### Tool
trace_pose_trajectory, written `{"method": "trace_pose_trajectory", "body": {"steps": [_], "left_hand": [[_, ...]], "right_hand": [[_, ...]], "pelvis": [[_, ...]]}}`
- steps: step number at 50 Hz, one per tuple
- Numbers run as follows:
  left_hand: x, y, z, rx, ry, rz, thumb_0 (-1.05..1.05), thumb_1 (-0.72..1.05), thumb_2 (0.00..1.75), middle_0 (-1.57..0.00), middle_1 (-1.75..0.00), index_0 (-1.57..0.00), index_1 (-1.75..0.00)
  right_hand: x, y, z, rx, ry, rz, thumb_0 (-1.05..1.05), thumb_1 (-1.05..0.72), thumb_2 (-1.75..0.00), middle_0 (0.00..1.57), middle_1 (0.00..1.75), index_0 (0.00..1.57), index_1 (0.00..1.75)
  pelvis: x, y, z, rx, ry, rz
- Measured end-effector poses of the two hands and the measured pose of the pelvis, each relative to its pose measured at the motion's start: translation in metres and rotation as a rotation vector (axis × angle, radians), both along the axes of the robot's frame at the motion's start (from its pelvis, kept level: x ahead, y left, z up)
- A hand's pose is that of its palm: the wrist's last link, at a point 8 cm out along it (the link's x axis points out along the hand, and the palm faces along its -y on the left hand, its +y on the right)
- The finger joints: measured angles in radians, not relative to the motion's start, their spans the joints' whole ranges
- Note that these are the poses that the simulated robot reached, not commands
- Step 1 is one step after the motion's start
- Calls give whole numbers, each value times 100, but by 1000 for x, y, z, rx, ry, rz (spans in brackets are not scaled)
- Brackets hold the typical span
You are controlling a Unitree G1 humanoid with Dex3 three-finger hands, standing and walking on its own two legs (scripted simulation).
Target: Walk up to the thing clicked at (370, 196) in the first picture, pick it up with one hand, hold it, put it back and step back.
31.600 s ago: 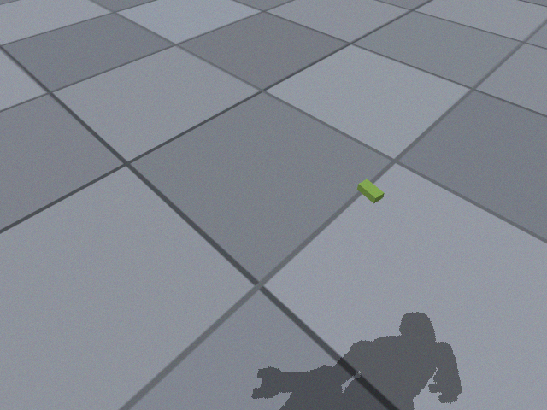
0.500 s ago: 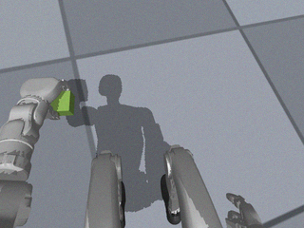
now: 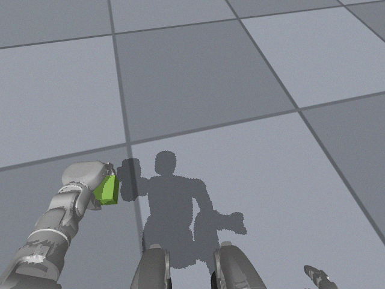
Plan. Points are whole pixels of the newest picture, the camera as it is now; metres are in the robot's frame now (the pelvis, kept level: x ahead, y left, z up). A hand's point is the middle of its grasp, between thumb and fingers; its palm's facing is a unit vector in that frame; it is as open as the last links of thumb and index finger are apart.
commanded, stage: lift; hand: left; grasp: from above
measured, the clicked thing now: (92, 191) +0.36 +0.25 -0.11
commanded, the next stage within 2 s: hold in 0.44 s
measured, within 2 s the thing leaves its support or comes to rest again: neither
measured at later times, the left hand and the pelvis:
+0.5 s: hand (84, 168) +0.37 +0.23 +0.01, palm faces -0.46 -0.06 -0.89, open 8.9 cm; pelvis +0.05 +0.01 +0.08, yaw -1 degrees
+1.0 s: hand (73, 161) +0.37 +0.23 +0.05, palm faces -0.48 -0.03 -0.88, open 9.0 cm; pelvis +0.06 +0.01 +0.10, yaw -1 degrees
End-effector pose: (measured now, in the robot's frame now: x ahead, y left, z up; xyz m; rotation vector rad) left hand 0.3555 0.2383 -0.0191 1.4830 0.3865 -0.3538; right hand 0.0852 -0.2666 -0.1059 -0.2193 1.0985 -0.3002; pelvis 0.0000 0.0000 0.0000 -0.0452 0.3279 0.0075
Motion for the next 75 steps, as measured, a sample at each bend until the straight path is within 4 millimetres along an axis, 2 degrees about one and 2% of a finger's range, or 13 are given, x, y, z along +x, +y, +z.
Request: {"method": "trace_pose_trajectory", "body": {"steps": [11, 26, 37, 46, 75], "left_hand": [[14, -12, 48, 8, -16, 15, 0, 21, 30, -72, -50, -75, -46], [22, -6, 86, 7, 5, 24, 0, 21, 29, -73, -48, -76, -44], [25, -2, 107, 18, 19, -8, 0, 22, 29, -73, -49, -76, -44], [22, -2, 122, 12, 12, -15, 0, 21, 30, -72, -50, -75, -46], [-9, -21, 147, 6, 1, -35, 0, 19, 33, -71, -55, -74, -51]], "right_hand": [[15, 1, 45, 21, -21, -19, 0, -91, -90, 20, 30, 20, 30], [41, 12, 77, 51, -26, -18, 1, -91, -90, 20, 30, 20, 30], [69, 15, 92, 50, -75, -4, 1, -91, -89, 20, 30, 20, 30], [82, 17, 100, 59, -106, 10, 1, -91, -89, 20, 30, 20, 30], [86, 11, 113, 77, -172, 38, 1, -91, -89, 20, 30, 20, 30]], "pelvis": [[24, 2, 47, 11, -70, -9], [48, 7, 82, 21, -132, -16], [59, 11, 94, 23, -166, -17], [62, 12, 99, 26, -194, -18], [45, 0, 111, 41, -274, -21]]}}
